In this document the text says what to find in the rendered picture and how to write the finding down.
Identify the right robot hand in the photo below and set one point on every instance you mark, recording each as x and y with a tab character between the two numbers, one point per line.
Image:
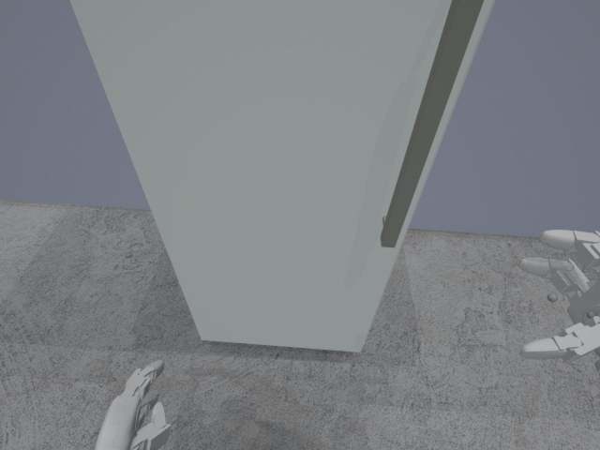
584	337

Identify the handle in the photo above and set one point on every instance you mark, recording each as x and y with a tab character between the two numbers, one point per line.
456	34

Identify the fridge door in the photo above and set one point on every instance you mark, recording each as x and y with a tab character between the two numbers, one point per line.
268	137

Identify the left robot hand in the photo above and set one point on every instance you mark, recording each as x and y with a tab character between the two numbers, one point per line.
126	414

